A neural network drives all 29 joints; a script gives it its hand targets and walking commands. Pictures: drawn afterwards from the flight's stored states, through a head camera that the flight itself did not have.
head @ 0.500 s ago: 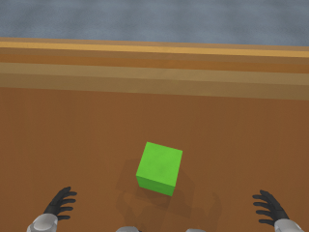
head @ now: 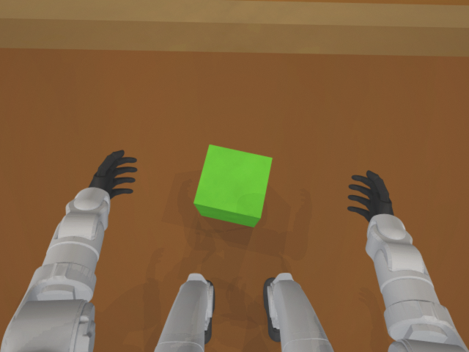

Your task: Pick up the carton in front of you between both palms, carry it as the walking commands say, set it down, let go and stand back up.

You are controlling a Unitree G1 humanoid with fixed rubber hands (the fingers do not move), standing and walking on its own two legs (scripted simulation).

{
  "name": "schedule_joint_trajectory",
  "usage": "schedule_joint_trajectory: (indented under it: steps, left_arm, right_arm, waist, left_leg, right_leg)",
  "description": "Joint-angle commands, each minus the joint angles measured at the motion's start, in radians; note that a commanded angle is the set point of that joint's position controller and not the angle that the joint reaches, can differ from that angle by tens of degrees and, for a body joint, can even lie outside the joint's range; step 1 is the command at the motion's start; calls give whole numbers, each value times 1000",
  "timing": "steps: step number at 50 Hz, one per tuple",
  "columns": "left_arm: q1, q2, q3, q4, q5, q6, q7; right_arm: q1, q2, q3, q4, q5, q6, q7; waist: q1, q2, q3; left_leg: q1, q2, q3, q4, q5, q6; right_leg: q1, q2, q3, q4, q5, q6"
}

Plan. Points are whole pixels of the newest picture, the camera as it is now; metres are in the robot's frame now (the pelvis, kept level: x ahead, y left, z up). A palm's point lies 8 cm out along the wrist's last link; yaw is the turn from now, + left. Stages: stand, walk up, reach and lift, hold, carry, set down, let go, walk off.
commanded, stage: reach and lift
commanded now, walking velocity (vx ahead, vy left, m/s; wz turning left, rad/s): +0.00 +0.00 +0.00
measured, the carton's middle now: (233, 189) +0.49 +0.01 -0.57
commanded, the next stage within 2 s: none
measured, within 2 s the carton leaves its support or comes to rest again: neither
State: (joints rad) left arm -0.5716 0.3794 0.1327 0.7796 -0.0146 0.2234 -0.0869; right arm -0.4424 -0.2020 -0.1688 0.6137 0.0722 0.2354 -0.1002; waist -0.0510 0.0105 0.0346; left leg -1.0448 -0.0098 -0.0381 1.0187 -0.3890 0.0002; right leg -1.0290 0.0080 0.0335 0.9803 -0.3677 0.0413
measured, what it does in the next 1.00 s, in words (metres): lowers itself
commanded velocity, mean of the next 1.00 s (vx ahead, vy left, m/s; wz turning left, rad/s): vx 0.00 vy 0.00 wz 0.00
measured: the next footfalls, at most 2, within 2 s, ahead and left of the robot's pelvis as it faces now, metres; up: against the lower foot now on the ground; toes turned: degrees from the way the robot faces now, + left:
none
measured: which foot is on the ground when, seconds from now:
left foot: down 0.00-1.00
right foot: down 0.00-1.00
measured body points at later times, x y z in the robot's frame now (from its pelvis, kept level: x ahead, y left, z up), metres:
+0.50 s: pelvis -0.03 +0.01 -0.04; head +0.30 +0.03 +0.26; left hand +0.55 +0.18 -0.16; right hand +0.47 -0.19 -0.16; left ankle +0.04 +0.11 -0.66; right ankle +0.05 -0.14 -0.66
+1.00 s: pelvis -0.04 +0.00 -0.20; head +0.33 +0.02 +0.04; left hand +0.53 +0.19 -0.40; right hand +0.46 -0.19 -0.39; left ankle +0.04 +0.12 -0.66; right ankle +0.05 -0.15 -0.66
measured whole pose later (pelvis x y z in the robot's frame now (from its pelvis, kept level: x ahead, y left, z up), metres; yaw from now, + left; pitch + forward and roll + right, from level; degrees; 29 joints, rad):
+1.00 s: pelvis -0.04 +0.00 -0.20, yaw -4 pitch +53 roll -6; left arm -1.39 0.48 0.11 1.07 -0.04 0.10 -0.03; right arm -1.17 -0.08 -0.38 0.77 0.06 0.10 -0.19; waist -0.07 -0.02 0.06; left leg -2.14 -0.04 -0.10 1.76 -0.54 -0.03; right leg -2.11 0.07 0.02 1.70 -0.51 0.07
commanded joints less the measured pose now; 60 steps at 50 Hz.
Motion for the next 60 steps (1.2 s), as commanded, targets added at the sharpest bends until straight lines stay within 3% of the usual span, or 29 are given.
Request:
schedule_joint_trajectory:
  steps: [1,7,12,17,24,27,30,36,40,43,45,46,47,51,53,56,60]
  left_arm:
    - [-477,169,18,-10,-18,17,-10]
    - [-821,209,31,122,11,70,-20]
    - [-1013,196,57,229,64,56,-33]
    - [-1123,173,82,237,122,8,-32]
    - [-1083,133,145,172,185,-39,-29]
    - [-1026,82,168,159,200,-67,-33]
    - [-959,40,200,174,216,-97,-30]
    - [-932,58,194,229,182,-139,-4]
    - [-964,112,134,240,124,-154,24]
    - [-1007,178,67,229,55,-161,47]
    - [-1075,230,6,171,-5,-158,60]
    - [-1124,251,-28,140,-41,-155,67]
    - [-1173,287,-45,135,-70,-150,72]
    - [-1281,282,-155,122,-158,-105,69]
    - [-1321,280,-181,186,-163,-75,63]
    - [-1360,250,-183,331,-128,-60,47]
    - [-1389,265,-141,402,-92,-92,44]
  right_arm:
    - [-410,-93,-75,-55,17,15,-25]
    - [-689,-84,-150,29,-14,71,-51]
    - [-849,-48,-241,74,-72,54,-61]
    - [-914,6,-308,47,-124,4,-55]
    - [-816,58,-342,-33,-158,-60,-46]
    - [-775,97,-355,-42,-169,-98,-34]
    - [-739,130,-377,-14,-188,-135,-20]
    - [-757,144,-371,55,-197,-161,-21]
    - [-780,118,-309,101,-147,-163,-49]
    - [-829,78,-263,91,-88,-164,-70]
    - [-875,30,-224,44,-32,-159,-88]
    - [-910,8,-203,27,1,-155,-96]
    - [-955,-13,-169,19,36,-149,-102]
    - [-1028,-56,-134,54,96,-107,-126]
    - [-1070,-77,-132,107,107,-85,-128]
    - [-1161,-77,-152,245,89,-73,-108]
    - [-1218,-79,-179,313,55,-110,-90]
  waist:
    - [-28,60,-689]
    - [-49,85,-776]
    - [-73,107,-830]
    - [-92,142,-939]
    - [-79,181,-1141]
    - [-62,168,-1104]
    - [-40,131,-1027]
    - [-21,46,-953]
    - [-11,50,-1038]
    - [-15,61,-1142]
    - [-17,107,-1272]
    - [-16,136,-1315]
    - [-12,143,-1323]
    - [-54,211,-1336]
    - [-71,229,-1243]
    - [-67,223,-964]
    - [-53,161,-886]
  left_leg:
    - [320,-27,10,-53,259,-19]
    - [240,-26,21,-74,-10,-26]
    - [235,-32,4,-78,-18,-30]
    - [289,-39,2,-36,198,-34]
    - [451,-42,-10,42,677,-36]
    - [352,-40,-18,65,771,-32]
    - [169,-36,-21,106,776,-25]
    - [-346,-50,6,275,493,-22]
    - [-498,-53,24,441,463,-36]
    - [-485,-45,21,556,453,-37]
    - [-379,-38,16,645,483,-45]
    - [-320,-36,12,692,500,-50]
    - [-281,-28,16,739,451,-43]
    - [-276,-15,24,804,352,-53]
    - [-277,-3,17,823,248,-45]
    - [-479,10,18,818,-2,-30]
    - [-578,16,9,879,-1,-22]
  right_leg:
    - [56,32,-76,-50,204,22]
    - [-9,42,-119,-30,-2,30]
    - [-82,50,-135,-12,9,40]
    - [-141,66,-147,3,143,48]
    - [-181,84,-145,6,425,55]
    - [-224,83,-132,26,518,56]
    - [-292,79,-116,75,554,61]
    - [-311,63,-77,301,460,63]
    - [-306,71,-64,470,528,70]
    - [-331,76,-74,584,516,73]
    - [-360,79,-86,654,514,69]
    - [-413,81,-98,693,488,67]
    - [-494,80,-109,715,383,65]
    - [-527,73,-141,808,297,51]
    - [-632,64,-159,837,179,50]
    - [-723,39,-148,861,21,45]
    - [-713,32,-133,921,25,49]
